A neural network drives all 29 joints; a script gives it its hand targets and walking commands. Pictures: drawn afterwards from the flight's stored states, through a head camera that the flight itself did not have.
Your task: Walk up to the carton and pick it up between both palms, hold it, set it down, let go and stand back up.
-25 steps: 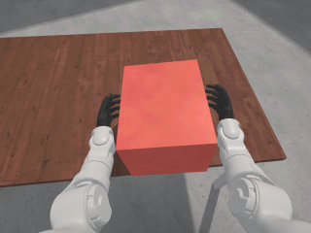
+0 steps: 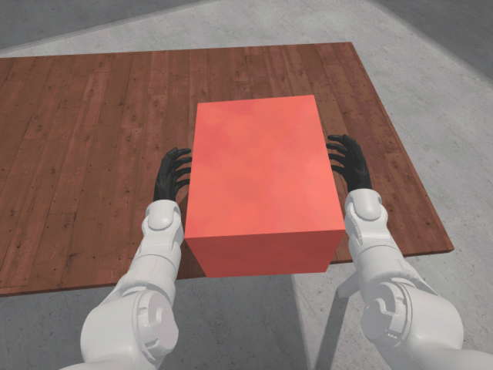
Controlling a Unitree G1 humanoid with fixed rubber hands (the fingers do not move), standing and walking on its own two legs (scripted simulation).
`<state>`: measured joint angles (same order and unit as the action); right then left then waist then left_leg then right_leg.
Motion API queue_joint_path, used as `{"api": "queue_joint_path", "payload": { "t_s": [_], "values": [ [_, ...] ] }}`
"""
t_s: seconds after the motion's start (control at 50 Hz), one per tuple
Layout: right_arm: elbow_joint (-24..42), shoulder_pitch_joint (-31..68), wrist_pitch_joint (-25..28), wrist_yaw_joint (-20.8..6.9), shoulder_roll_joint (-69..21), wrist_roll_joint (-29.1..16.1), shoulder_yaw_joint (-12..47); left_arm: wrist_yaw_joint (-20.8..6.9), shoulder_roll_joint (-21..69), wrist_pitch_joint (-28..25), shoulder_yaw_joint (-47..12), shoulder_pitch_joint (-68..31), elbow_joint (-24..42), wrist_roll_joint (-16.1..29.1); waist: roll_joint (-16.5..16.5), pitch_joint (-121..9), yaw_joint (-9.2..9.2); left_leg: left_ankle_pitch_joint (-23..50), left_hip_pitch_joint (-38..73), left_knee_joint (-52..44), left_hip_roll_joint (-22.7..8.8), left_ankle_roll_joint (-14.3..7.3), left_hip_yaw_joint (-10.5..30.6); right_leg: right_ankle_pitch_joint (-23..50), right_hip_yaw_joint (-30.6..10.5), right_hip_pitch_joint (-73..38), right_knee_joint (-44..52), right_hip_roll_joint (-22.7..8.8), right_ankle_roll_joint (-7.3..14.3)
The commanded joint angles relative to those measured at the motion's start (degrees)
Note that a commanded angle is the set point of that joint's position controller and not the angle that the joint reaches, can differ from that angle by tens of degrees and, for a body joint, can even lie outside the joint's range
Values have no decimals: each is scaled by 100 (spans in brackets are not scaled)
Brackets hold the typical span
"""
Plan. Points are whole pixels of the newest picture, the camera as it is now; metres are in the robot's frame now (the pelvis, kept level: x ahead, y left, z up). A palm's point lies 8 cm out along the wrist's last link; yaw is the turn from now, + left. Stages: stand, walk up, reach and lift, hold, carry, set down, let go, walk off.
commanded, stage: set down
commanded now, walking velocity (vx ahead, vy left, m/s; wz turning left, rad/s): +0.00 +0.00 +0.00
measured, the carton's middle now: (260, 186) +0.45 -0.02 -0.05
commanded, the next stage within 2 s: none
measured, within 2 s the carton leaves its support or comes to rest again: rests again in 1.20 s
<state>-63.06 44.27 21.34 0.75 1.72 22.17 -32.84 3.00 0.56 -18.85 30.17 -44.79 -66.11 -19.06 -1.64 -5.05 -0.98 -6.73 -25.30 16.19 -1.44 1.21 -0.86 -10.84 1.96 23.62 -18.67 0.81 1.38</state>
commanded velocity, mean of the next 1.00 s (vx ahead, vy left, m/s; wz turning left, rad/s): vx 0.00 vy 0.00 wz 0.00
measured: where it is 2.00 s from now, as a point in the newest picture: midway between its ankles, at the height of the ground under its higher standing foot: outside the picture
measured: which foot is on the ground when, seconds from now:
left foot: down 0.00-1.00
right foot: down 0.00-1.00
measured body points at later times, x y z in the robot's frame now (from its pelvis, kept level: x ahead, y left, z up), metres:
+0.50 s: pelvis -0.01 +0.00 +0.00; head +0.10 +0.01 +0.44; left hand +0.42 +0.14 +0.00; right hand +0.42 -0.18 +0.02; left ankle -0.01 +0.14 -0.75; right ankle -0.04 -0.10 -0.75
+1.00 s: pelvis -0.01 +0.00 -0.01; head +0.10 +0.01 +0.43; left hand +0.42 +0.14 +0.00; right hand +0.41 -0.19 +0.01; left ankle -0.01 +0.14 -0.75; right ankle -0.04 -0.10 -0.75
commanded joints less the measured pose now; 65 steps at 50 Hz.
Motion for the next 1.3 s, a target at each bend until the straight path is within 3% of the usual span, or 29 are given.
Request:
{"api": "queue_joint_path", "payload": {
  "t_s": [0.0,0.02,0.04,0.06,0.1,0.16,0.22,0.26,0.3,0.36,0.38,0.42,0.46,0.5,0.52,0.62,0.66,0.74,0.78,0.84,0.86,0.92,0.94,0.98,1.08,1.1,1.14,1.18,1.28],
  "values": [
    [-227,2450,149,-906,-3187,668,1161,-522,2234,-358,-1034,-3166,243,-294,79,-2999,362,1204,528,224,-36,-234,-735,2983,145,-1566,-576,-324,-446],
    [-125,2483,136,-903,-3177,629,1230,-531,2148,-314,-902,-3068,35,-301,48,-2816,484,1266,548,320,-9,-257,-743,2856,123,-1424,-572,-275,-397],
    [-266,2370,77,-905,-3139,646,1193,-560,2121,-281,-833,-3024,-7,-395,92,-2743,358,1221,529,224,-35,-243,-725,2879,160,-1565,-551,-281,-385],
    [-103,2357,115,-913,-3194,647,1279,-556,2114,-318,-878,-3008,71,-367,60,-2913,459,1193,351,274,-32,-281,-759,2973,137,-1641,-593,-279,-390],
    [-359,2322,141,-901,-3202,654,1220,-504,2272,-390,-1053,-3058,283,-295,107,-3107,313,1332,562,295,-46,-229,-708,3042,147,-1454,-605,-280,-397],
    [-154,2470,113,-916,-3070,680,1097,-517,2083,-315,-884,-3007,32,-300,40,-2837,376,1122,563,342,-71,-238,-695,2452,238,-1269,-516,-217,-358],
    [-270,2389,67,-924,-3044,676,1039,-541,2162,-288,-855,-3068,80,-330,12,-2780,305,1066,522,330,3,-271,-709,2693,168,-1304,-573,-290,-403],
    [-14,2489,58,-983,-3142,704,1131,-541,2167,-280,-751,-3020,-9,-352,3,-2845,466,1080,525,335,-20,-288,-716,2418,183,-1287,-534,-256,-408],
    [-64,2419,139,-1006,-3164,756,1133,-525,2350,-291,-898,-2949,122,-401,77,-2959,339,1252,520,397,-32,-244,-665,2639,232,-1158,-584,-229,-383],
    [17,2388,175,-986,-3116,716,1189,-488,2154,-421,-838,-2973,173,-378,43,-3218,458,1197,300,457,0,-242,-695,2833,149,-1341,-695,-261,-408],
    [-278,2318,124,-945,-3164,706,1070,-533,2101,-390,-804,-2992,3,-384,19,-2876,310,1033,233,420,8,-283,-695,2739,138,-1351,-661,-283,-435],
    [-282,2290,113,-964,-3169,722,1171,-569,2155,-321,-636,-2870,-13,-443,-86,-2673,406,1075,99,396,-7,-315,-687,2835,112,-1424,-693,-299,-440],
    [-197,2253,200,-951,-3025,740,1145,-489,2174,-376,-866,-2766,37,-400,176,-3026,365,1245,319,447,-11,-214,-675,2896,220,-1336,-717,-247,-384],
    [-8,2389,230,-946,-3212,749,1278,-521,2113,-423,-755,-2712,-24,-403,-140,-2922,515,1065,206,496,-14,-307,-710,2942,128,-1349,-735,-285,-489],
    [-35,2423,229,-974,-3250,749,1154,-520,2245,-475,-835,-2872,2,-402,26,-3111,468,1233,132,514,-10,-282,-669,2946,138,-1227,-753,-308,-426],
    [-191,2329,172,-989,-3132,904,836,-470,2301,-463,-882,-2990,84,-421,239,-2943,245,967,422,520,-75,-229,-622,1982,330,-742,-572,-205,-321],
    [-137,2320,183,-1013,-2912,795,1140,-436,1955,-465,-567,-2772,-158,-485,-15,-2888,506,992,360,572,-30,-299,-743,2281,186,-828,-652,-218,-384],
    [-205,2372,104,-1003,-3126,954,833,-497,2261,-361,-642,-2943,-91,-496,43,-2675,283,873,379,531,-48,-326,-637,1837,300,-660,-565,-221,-349],
    [-133,2283,90,-1049,-2943,804,878,-472,2010,-381,-534,-2807,-63,-527,111,-2665,478,1002,409,566,-36,-299,-675,1862,213,-753,-565,-211,-324],
    [-144,2403,153,-1012,-2562,827,837,-412,1718,-420,-435,-2805,-166,-460,-110,-2839,495,974,356,647,-45,-314,-663,2020,229,-534,-622,-189,-400],
    [-127,2474,119,-975,-2916,907,687,-393,1979,-457,-591,-2973,11,-502,20,-2893,340,881,334,598,-85,-298,-635,1775,296,-432,-580,-197,-335],
    [-341,2363,132,-831,-2070,700,607,-234,1236,-442,-526,-2864,24,-324,129,-2887,329,1022,432,703,-74,-235,-636,1900,236,-446,-622,-185,-284],
    [-120,2345,170,-763,-1528,498,789,-161,646,-490,-365,-2809,-189,-234,-17,-3075,529,1020,291,760,-55,-274,-670,2037,124,-580,-661,-207,-328],
    [-308,2168,186,-569,-804,197,844,50,150,-534,-407,-2685,-139,-80,210,-3227,491,1143,305,692,-57,-203,-666,2195,112,-711,-709,-200,-347],
    [-617,2565,-11,-88,920,-1458,1708,485,-1477,-523,-957,-3014,-714,1184,44,-3732,358,1169,150,1098,-55,-59,-489,2224,-114,-476,-854,-2,-249],
    [-515,2760,49,-38,982,-1816,2009,529,-1586,-613,-1094,-3102,-662,1395,11,-4261,473,1487,-52,1161,-35,3,-492,2812,-139,-644,-1008,9,-278],
    [-525,3198,121,65,1074,-2293,2357,527,-1417,-769,-1698,-3355,-957,1946,20,-4581,337,1388,-425,1407,1,63,-461,2682,-98,-210,-1261,-5,-280],
    [-953,3009,198,106,1282,-2695,2537,520,-1564,-942,-2099,-3508,-1050,2176,415,-4781,284,1788,-205,1719,1,193,-432,2895,-93,6,-1395,17,-210],
    [-1658,3473,240,122,2039,-3318,2981,422,-1681,-871,-2774,-3541,-2240,2803,414,-4340,184,1605,-54,2128,-85,337,-242,1683,160,1454,-1655,158,-135]
  ]
}}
